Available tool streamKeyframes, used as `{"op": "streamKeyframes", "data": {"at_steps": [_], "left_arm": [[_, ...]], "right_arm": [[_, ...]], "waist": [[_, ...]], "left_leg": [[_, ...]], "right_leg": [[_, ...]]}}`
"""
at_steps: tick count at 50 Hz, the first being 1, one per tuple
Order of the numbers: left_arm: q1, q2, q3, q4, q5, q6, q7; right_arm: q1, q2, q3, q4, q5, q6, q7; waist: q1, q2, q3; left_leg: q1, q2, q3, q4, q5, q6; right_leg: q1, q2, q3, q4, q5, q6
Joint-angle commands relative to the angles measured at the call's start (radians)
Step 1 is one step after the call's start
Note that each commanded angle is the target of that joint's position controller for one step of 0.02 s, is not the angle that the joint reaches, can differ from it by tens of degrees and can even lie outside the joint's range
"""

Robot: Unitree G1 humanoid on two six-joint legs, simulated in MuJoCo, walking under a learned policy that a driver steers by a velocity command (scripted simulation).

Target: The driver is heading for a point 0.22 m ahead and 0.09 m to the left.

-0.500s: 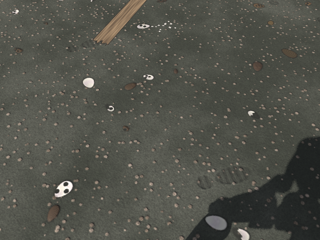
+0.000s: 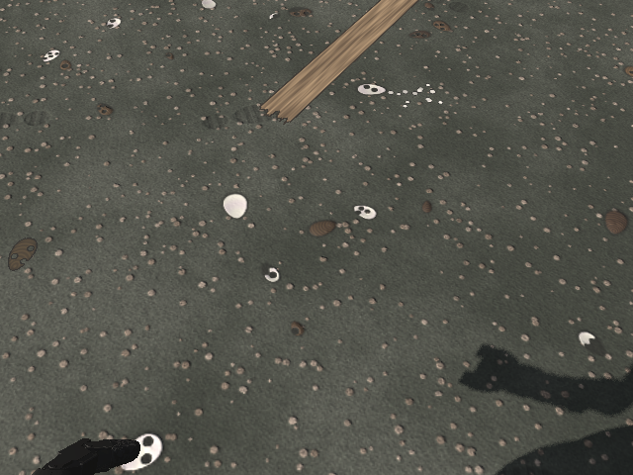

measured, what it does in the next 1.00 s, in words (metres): walks ahead: right foot, then left foot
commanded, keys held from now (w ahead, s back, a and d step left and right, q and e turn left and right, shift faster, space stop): no key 1.00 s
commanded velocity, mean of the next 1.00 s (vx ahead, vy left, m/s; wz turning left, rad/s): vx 0.04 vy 0.00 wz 0.14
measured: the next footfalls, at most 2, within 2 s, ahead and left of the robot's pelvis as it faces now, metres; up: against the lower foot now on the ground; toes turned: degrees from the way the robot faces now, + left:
right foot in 0.02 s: +0.19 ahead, -0.12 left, +0.00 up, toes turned +5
left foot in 0.36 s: +0.10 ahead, +0.12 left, +0.00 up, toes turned +3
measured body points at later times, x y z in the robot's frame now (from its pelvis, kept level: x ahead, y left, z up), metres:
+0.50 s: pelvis +0.08 +0.00 +0.00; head +0.08 +0.01 +0.45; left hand +0.17 +0.26 -0.12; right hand +0.22 -0.25 -0.11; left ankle +0.06 +0.12 -0.73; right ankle +0.15 -0.12 -0.73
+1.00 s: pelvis +0.11 +0.01 +0.01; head +0.11 +0.01 +0.45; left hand +0.17 +0.28 -0.14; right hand +0.20 -0.24 -0.13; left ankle +0.06 +0.12 -0.73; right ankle +0.15 -0.12 -0.73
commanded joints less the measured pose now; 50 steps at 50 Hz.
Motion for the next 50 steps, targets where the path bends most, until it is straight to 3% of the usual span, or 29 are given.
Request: {"op": "streamKeyframes", "data": {"at_steps": [1,2,3,4,5,6,8,11,14,17,18,19,20,21,22,24,32,40,50], "left_arm": [[0.134,0.171,0.056,-0.036,0.023,-0.024,0.009],[0.145,0.210,0.055,-0.049,0.044,-0.019,0.017],[0.184,0.203,0.061,-0.024,0.030,0.000,0.011],[0.132,0.135,0.043,-0.056,0.009,0.007,0.007],[0.101,0.098,0.030,-0.063,0.008,0.020,0.007],[0.069,0.080,0.019,-0.063,0.009,0.032,0.006],[0.026,0.091,0.017,-0.049,0.015,0.049,0.009],[0.021,0.092,0.019,-0.029,0.013,0.055,0.012],[0.048,0.119,0.026,-0.007,-0.001,0.061,0.013],[0.043,0.108,0.018,0.009,-0.015,0.071,0.013],[0.076,0.086,0.008,0.026,-0.013,0.068,0.009],[0.088,0.063,0.000,0.027,0.004,0.062,0.003],[0.109,0.019,-0.006,0.027,0.009,0.058,0.003],[0.071,0.044,-0.004,0.035,0.022,0.058,0.005],[0.061,0.059,0.002,0.045,0.019,0.059,0.006],[0.088,0.073,0.007,0.072,0.013,0.064,0.013],[0.099,0.066,0.006,0.154,0.000,0.060,0.017],[0.095,0.075,0.010,0.232,-0.007,0.077,0.033],[0.081,0.072,0.012,0.305,-0.009,0.091,0.045]], "right_arm": [[-0.068,-0.066,-0.012,-0.096,-0.010,-0.011,-0.007],[0.078,0.005,0.010,-0.093,-0.029,-0.013,-0.006],[0.205,-0.057,0.006,-0.079,-0.006,-0.012,0.000],[0.172,-0.141,-0.016,-0.043,0.001,0.002,-0.003],[0.074,-0.166,-0.025,-0.050,-0.002,0.020,-0.009],[0.029,-0.156,-0.025,-0.051,-0.004,0.039,-0.016],[-0.001,-0.106,-0.013,-0.064,-0.006,0.053,-0.015],[0.004,-0.042,0.010,-0.052,-0.017,0.042,-0.012],[-0.025,-0.055,0.012,-0.045,-0.019,0.036,-0.004],[-0.004,-0.052,0.012,-0.018,-0.026,0.035,0.010],[-0.024,-0.070,0.012,-0.031,-0.040,0.033,0.010],[-0.037,-0.120,0.008,-0.050,-0.051,0.032,0.004],[-0.080,-0.115,0.010,-0.025,-0.049,0.027,0.010],[-0.127,-0.053,0.025,-0.046,-0.051,0.013,0.018],[-0.122,-0.027,0.033,-0.035,-0.059,0.003,0.019],[-0.111,-0.053,0.028,-0.023,-0.048,-0.014,0.019],[-0.050,-0.040,0.032,0.018,-0.034,-0.021,0.008],[-0.042,-0.028,0.032,0.073,-0.029,-0.023,0.010],[-0.025,-0.027,0.036,0.159,-0.027,-0.025,0.003]], "waist": [[0.109,0.092,-0.199],[0.038,-0.144,-0.297],[0.010,-0.294,-0.386],[0.035,-0.145,-0.313],[0.059,-0.075,-0.243],[0.060,-0.044,-0.192],[0.039,-0.084,-0.111],[0.042,-0.122,-0.131],[0.067,-0.127,-0.159],[0.036,-0.101,-0.124],[0.041,-0.066,-0.109],[0.066,0.042,-0.102],[0.124,0.226,-0.083],[0.099,0.197,-0.041],[0.094,0.170,-0.030],[0.095,0.136,-0.003],[0.076,0.042,-0.035],[0.080,0.038,-0.052],[0.083,0.044,-0.031]], "left_leg": [[-0.047,0.128,-0.137,0.205,0.352,0.027],[-0.243,0.012,-0.046,0.456,-0.245,-0.030],[-0.376,0.009,-0.005,0.656,-0.395,-0.067],[-0.403,0.057,-0.023,0.751,-0.319,-0.101],[-0.426,0.077,0.009,0.779,-0.249,-0.120],[-0.411,0.093,0.026,0.759,-0.215,-0.131],[-0.318,0.118,0.069,0.629,-0.152,-0.135],[-0.188,0.129,0.129,0.385,-0.132,-0.131],[-0.113,0.141,0.143,0.210,-0.029,-0.110],[0.030,0.125,0.173,-0.035,0.151,-0.057],[0.077,0.167,0.118,-0.084,0.201,-0.025],[0.091,0.285,-0.010,-0.127,0.234,0.023],[-0.106,0.305,-0.041,-0.161,0.024,0.070],[-0.179,0.269,-0.028,-0.195,-0.095,0.054],[-0.196,0.244,0.000,-0.197,-0.133,0.021],[-0.191,0.217,0.031,-0.169,-0.061,-0.014],[-0.093,0.188,0.074,-0.097,0.182,-0.015],[-0.064,0.173,0.099,-0.095,0.290,-0.020],[-0.062,0.163,0.115,-0.120,0.278,-0.026]], "right_leg": [[0.354,-0.107,0.049,-0.083,0.258,-0.076],[0.621,-0.337,0.281,-0.023,0.677,-0.196],[0.693,-0.488,0.575,-0.075,0.476,-0.356],[0.614,-0.424,0.524,-0.104,0.272,-0.338],[0.544,-0.357,0.391,-0.106,0.142,-0.291],[0.454,-0.306,0.308,-0.130,0.057,-0.267],[0.288,-0.228,0.188,-0.190,-0.039,-0.244],[0.265,-0.197,0.104,-0.196,0.020,-0.255],[0.299,-0.230,0.126,-0.187,-0.022,-0.276],[0.208,-0.200,0.105,-0.178,-0.235,-0.221],[0.157,-0.176,0.089,-0.170,-0.321,-0.163],[0.111,-0.120,0.025,-0.083,-0.386,-0.103],[0.234,-0.034,-0.091,-0.058,-0.344,-0.050],[0.308,-0.035,-0.083,-0.036,-0.256,-0.025],[0.324,-0.038,-0.077,-0.044,-0.222,-0.027],[0.324,-0.052,-0.061,-0.051,-0.196,-0.046],[0.329,-0.062,-0.052,-0.051,-0.090,-0.053],[0.372,-0.067,-0.050,-0.037,-0.021,-0.058],[0.385,-0.062,-0.055,-0.049,-0.033,-0.059]]}}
